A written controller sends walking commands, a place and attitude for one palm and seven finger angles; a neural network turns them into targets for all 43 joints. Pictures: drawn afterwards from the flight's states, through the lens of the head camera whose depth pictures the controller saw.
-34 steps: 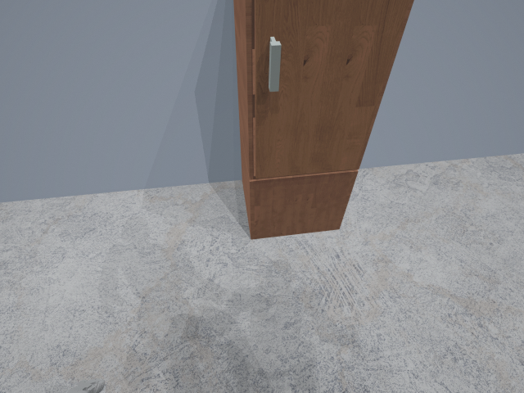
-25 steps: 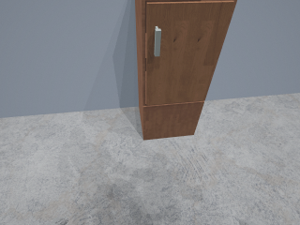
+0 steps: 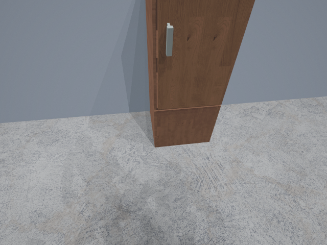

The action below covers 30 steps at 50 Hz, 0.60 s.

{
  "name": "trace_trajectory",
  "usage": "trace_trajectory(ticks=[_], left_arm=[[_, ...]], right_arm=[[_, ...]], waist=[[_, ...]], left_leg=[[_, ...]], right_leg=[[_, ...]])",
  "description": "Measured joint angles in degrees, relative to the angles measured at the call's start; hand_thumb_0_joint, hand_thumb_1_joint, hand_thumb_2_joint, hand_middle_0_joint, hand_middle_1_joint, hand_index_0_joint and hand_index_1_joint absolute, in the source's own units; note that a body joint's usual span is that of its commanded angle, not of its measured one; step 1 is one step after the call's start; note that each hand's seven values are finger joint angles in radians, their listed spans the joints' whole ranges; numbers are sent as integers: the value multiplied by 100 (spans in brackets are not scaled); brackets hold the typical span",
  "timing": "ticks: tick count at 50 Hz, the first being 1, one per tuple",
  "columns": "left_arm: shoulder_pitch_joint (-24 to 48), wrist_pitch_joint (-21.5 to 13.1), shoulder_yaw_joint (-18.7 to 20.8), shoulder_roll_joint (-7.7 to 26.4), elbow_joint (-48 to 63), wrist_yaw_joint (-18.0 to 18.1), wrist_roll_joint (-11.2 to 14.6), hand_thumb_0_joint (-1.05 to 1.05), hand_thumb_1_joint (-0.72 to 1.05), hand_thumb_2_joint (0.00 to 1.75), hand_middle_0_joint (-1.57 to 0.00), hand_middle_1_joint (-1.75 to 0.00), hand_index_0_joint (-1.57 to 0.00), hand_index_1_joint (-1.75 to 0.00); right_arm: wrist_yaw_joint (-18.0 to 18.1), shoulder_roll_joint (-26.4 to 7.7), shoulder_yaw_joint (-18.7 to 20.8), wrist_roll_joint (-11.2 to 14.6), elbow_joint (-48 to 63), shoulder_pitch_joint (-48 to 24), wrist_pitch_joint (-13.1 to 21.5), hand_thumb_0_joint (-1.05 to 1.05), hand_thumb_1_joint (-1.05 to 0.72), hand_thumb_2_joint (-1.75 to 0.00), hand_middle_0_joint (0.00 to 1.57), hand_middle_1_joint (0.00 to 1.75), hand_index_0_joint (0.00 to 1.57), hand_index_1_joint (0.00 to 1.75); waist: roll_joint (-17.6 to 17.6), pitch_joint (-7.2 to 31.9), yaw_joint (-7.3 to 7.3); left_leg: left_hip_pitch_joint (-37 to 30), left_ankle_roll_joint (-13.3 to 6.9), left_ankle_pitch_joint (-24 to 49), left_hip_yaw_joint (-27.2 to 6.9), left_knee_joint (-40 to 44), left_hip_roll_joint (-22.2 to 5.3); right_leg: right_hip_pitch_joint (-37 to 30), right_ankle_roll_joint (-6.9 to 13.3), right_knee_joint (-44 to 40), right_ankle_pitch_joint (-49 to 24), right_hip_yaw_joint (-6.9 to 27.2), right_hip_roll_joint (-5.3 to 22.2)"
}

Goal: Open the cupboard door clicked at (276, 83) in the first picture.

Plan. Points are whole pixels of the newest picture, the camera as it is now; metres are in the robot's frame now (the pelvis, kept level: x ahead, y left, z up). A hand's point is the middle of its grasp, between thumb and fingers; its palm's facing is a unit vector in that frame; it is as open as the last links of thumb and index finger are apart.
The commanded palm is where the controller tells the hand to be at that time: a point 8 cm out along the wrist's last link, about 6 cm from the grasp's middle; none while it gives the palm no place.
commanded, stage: stand and wait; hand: left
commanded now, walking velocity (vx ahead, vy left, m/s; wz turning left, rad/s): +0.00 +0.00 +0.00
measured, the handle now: (168, 39) +0.89 +0.04 +0.09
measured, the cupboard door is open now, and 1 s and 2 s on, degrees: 0 0 0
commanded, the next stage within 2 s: look at it before walking up in 0.14 s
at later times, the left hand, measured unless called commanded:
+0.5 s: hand out of the picture +0.07 +0.24 -0.16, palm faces -0.02 -0.95 -0.32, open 7.4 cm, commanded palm none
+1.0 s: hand out of the picture +0.07 +0.24 -0.16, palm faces -0.02 -0.95 -0.33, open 7.4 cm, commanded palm none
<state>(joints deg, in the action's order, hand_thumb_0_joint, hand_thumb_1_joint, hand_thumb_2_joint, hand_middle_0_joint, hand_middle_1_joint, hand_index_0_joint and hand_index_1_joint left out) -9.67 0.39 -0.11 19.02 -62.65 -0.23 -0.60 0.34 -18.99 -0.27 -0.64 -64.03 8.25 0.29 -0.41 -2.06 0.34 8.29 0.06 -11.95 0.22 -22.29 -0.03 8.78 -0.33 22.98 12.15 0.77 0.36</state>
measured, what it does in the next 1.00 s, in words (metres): stands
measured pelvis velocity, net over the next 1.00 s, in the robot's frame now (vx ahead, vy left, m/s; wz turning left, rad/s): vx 0.00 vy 0.00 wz -0.04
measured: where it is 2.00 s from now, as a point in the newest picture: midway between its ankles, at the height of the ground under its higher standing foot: outside the picture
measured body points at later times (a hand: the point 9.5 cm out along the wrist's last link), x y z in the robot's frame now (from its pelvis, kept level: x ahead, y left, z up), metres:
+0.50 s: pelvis +0.00 +0.00 +0.00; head +0.00 +0.00 +0.45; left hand +0.07 +0.29 -0.13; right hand +0.07 -0.29 -0.13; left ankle +0.00 +0.12 -0.74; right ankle +0.00 -0.12 -0.74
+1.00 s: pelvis +0.00 +0.00 +0.00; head +0.01 +0.00 +0.45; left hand +0.07 +0.29 -0.14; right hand +0.09 -0.30 -0.13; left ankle +0.00 +0.12 -0.74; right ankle +0.01 -0.12 -0.74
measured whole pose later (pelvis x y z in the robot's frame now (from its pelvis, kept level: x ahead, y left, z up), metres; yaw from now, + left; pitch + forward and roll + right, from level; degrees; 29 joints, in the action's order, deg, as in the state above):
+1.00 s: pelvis +0.00 +0.00 +0.00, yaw -2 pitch -2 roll +0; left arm -9.2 1.1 0.6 18.6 -61.4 0.1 -0.7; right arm 1.1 -18.3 0.0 -0.7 -62.5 6.2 0.3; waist -0.2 -1.9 1.3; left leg 8.3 0.6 -12.3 1.9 -22.2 -1.0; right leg 9.8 0.0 23.4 12.0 2.4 -0.6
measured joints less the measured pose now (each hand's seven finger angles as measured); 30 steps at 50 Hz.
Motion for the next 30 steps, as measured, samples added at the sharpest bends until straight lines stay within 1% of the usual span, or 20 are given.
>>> trace_trajectory(ticks=[14, 30], left_arm=[[139, -33, -7, -28, 36, -5, -13, 1, 90, 90, -21, -30, -21, -30], [151, -45, -1, -9, 25, -7, -11, 1, 90, 90, -21, -30, -21, -30]], right_arm=[[-18, 41, -4, -4, -7, -58, 32, 0, -91, -90, 21, 30, 20, 30], [-7, 8, -9, 2, 2, -121, 50, 0, -91, -90, 21, 30, 20, 30]], waist=[[11, 59, -15], [-3, 45, -6]], left_leg=[[11, 12, 75, 12, 81, -9], [-36, 23, 72, 4, 140, -21]], right_leg=[[32, 9, -49, -63, 13, -9], [-21, 18, -117, -65, 4, -20]])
